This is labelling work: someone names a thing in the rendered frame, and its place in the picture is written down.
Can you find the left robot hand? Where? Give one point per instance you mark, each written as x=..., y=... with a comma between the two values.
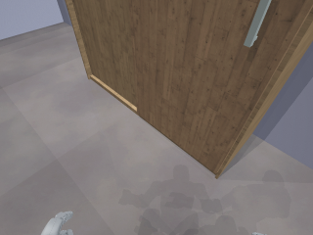
x=54, y=226

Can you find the handle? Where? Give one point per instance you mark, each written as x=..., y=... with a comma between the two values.
x=257, y=22

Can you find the wardrobe door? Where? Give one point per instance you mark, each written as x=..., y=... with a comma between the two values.
x=106, y=33
x=195, y=80

